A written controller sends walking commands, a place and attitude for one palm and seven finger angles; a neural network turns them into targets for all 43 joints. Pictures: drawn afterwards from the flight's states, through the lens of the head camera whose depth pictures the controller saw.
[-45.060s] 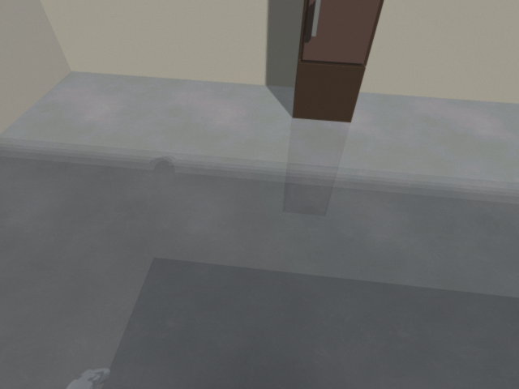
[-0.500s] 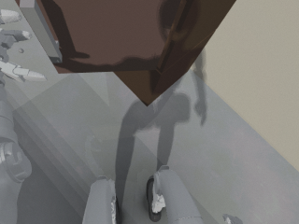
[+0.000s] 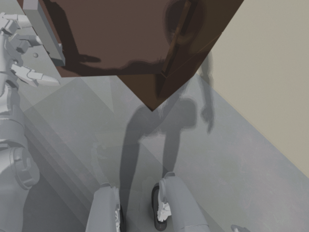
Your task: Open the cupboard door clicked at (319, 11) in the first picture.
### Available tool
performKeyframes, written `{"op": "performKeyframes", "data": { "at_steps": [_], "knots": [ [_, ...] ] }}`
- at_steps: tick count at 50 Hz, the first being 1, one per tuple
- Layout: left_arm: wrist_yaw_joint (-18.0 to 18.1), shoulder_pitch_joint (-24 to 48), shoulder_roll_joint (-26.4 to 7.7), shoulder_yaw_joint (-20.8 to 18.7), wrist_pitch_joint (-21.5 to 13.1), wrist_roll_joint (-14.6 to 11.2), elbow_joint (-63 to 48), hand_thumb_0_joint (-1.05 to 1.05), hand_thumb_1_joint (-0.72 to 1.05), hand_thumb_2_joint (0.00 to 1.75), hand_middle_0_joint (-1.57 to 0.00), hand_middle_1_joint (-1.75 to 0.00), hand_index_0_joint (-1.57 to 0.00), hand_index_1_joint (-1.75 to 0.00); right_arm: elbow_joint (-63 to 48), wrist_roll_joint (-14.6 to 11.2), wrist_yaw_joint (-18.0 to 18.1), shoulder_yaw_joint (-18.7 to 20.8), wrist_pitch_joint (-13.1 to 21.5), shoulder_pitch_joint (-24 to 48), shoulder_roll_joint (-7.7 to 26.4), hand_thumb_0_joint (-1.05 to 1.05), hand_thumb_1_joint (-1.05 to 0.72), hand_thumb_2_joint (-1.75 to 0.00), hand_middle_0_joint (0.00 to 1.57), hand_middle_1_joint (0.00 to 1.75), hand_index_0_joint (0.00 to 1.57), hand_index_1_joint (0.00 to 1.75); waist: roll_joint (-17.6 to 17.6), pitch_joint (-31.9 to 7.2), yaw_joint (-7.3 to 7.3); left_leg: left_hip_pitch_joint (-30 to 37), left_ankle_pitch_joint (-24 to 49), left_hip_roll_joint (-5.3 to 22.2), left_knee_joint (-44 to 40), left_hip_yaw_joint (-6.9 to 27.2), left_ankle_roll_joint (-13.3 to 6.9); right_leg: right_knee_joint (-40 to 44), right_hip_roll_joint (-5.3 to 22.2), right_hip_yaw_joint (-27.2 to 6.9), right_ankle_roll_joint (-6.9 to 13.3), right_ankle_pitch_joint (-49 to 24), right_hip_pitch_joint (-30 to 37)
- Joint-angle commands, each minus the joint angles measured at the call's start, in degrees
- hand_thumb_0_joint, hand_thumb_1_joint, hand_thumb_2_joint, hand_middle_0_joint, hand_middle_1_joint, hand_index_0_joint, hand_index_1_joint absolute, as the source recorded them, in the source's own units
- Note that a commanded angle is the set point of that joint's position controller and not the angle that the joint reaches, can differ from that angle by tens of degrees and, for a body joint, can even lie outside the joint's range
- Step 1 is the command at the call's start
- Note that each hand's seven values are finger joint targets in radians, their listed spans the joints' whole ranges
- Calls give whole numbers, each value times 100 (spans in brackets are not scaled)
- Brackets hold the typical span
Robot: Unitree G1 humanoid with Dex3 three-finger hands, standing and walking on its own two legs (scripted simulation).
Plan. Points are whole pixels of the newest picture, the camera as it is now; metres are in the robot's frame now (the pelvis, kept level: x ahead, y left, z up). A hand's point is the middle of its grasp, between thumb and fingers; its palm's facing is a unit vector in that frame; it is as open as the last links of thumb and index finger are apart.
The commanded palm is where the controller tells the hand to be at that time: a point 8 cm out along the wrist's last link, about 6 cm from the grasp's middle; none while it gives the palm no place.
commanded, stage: slide the fingers in behind the handle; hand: left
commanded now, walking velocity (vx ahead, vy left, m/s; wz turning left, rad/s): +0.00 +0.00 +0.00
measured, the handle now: (48, 31) +0.58 +0.21 +0.04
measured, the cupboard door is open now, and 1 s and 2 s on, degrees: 54 54 54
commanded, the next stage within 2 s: close the thumb around the handle in 1.28 s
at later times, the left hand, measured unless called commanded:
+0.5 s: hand (47, 54) +0.52 +0.21 +0.03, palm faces +0.03 -1.00 -0.03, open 14.0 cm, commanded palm +0.50 +0.24 +0.04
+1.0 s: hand (60, 52) +0.53 +0.18 +0.03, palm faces +0.04 -1.00 -0.02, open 14.0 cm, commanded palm +0.51 +0.22 +0.04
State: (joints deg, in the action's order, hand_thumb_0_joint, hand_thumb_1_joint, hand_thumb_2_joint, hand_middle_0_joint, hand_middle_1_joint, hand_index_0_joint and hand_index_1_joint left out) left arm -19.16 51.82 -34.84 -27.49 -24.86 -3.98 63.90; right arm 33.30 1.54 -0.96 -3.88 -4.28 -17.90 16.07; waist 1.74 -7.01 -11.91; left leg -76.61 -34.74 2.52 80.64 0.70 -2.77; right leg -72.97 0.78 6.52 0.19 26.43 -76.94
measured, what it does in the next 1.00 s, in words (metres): stands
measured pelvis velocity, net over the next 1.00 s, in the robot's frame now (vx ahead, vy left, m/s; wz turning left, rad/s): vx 0.01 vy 0.00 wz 0.01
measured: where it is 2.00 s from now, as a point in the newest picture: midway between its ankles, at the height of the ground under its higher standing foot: (138, 224)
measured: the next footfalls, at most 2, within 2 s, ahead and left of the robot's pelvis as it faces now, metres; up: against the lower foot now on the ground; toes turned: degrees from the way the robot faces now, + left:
none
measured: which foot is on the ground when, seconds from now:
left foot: down 0.00-1.00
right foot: down 0.00-1.00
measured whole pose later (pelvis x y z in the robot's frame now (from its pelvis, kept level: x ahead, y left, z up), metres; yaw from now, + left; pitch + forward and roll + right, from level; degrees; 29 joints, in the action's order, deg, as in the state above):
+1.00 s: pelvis +0.01 +0.00 +0.00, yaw +1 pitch +30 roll -5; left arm -10.5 52.6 -27.9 -22.9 -28.3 -2.9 65.2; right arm 34.4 2.5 -2.1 -3.1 -4.4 -18.2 14.6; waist 2.1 -7.5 -11.7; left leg -75.2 -34.9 2.0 79.6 0.0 -2.6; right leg -73.2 1.1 5.6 0.3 27.1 -76.3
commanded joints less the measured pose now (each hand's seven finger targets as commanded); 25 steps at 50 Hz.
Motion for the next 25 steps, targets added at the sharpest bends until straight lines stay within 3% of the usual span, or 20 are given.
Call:
{"op": "performKeyframes", "data": {
  "at_steps": [1,3,4,7,9,11,13,14,15,19,21,22,25],
  "knots": [
    [164,2311,-1586,-155,-433,-98,-1202,0,-50,30,-30,-120,-30,-120,-170,17,70,417,28,-1083,1123,0,-90,-90,20,30,20,30,1160,-3359,39,2500,2626,-62,-1066,550,188,595,-286,-314,121,-1193,1703],
    [171,2254,-1400,-13,-414,-83,-1049,0,-50,30,-30,-120,-30,-120,-158,7,71,414,16,-1092,1120,0,-90,-90,20,30,20,30,1136,-3178,-5,2522,2558,-49,-1115,567,197,620,-290,-292,122,-1119,1579],
    [191,2355,-1461,-53,-410,-71,-1084,0,-50,30,-30,-120,-30,-120,-147,16,80,419,12,-1102,1137,0,-90,-90,20,30,20,30,1086,-3197,-9,2480,2495,-50,-1109,572,187,608,-278,-296,120,-1097,1591],
    [199,2326,-1274,59,-444,-90,-1231,0,-50,30,-30,-120,-30,-120,-153,27,72,452,34,-1148,1115,0,-90,-90,20,30,20,30,1185,-3491,10,2724,2751,-51,-1086,589,205,592,-278,-304,135,-1244,1606],
    [199,2320,-1041,199,-443,-118,-1168,0,-50,30,-30,-120,-30,-120,-90,29,54,471,29,-1166,1109,0,-90,-90,20,30,20,30,1195,-3460,-38,2890,2866,-31,-1106,634,262,614,-280,-263,120,-1227,1436],
    [243,2306,-1049,166,-417,-140,-1072,0,-50,30,-30,-120,-30,-120,-86,27,60,460,22,-1167,1106,0,-90,-90,20,30,20,30,953,-3252,-66,2629,2684,-44,-1116,588,212,653,-282,-290,107,-1234,1583],
    [295,2251,-1158,14,-455,-153,-1136,0,-50,30,-30,-120,-30,-120,-112,37,51,468,24,-1184,1089,0,-90,-90,20,30,20,30,1013,-3425,26,2588,2712,-68,-1109,542,201,637,-277,-311,114,-1330,1764],
    [321,2108,-1197,-28,-427,-131,-962,0,-50,30,-30,-120,-30,-120,-119,18,50,457,12,-1165,1078,0,-90,-90,20,30,20,30,823,-3312,36,2385,2586,-86,-1101,487,170,661,-283,-341,108,-1331,1874],
    [353,2190,-1295,-74,-444,-108,-1041,0,-50,30,-30,-120,-30,-120,-129,27,62,438,11,-1152,1071,0,-90,-90,20,30,20,30,883,-3271,42,2304,2580,-89,-1107,468,162,646,-273,-356,110,-1378,1944],
    [446,2208,-1065,97,-563,-47,-1191,0,-50,30,-30,-120,-30,-120,-145,45,31,450,26,-1117,1015,0,-90,-90,20,30,20,30,1044,-3342,39,2437,2689,-90,-1088,459,181,615,-269,-362,112,-1439,1884],
    [475,2086,-1147,7,-601,-41,-1188,0,-50,30,-30,-120,-30,-120,-150,42,22,464,26,-1121,1025,0,-90,-90,20,30,20,30,943,-3337,73,2426,2653,-87,-1104,434,176,641,-279,-370,113,-1440,1968],
    [472,2200,-1021,124,-634,-66,-1225,0,-50,30,-30,-120,-30,-120,-155,43,25,463,37,-1121,1021,0,-90,-90,20,30,20,30,971,-3324,10,2479,2688,-91,-1099,455,171,632,-281,-369,119,-1457,1897],
    [466,2271,-833,250,-629,-81,-1198,0,-50,30,-30,-120,-30,-120,-108,51,12,480,35,-1111,1016,0,-90,-90,20,30,20,30,1110,-3342,7,2554,2659,-96,-1108,472,202,638,-269,-344,121,-1382,1821]
  ]
}}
